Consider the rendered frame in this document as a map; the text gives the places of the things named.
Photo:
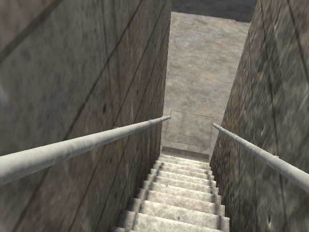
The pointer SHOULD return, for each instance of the stairs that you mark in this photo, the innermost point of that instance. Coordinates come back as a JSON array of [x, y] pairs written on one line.
[[177, 195]]

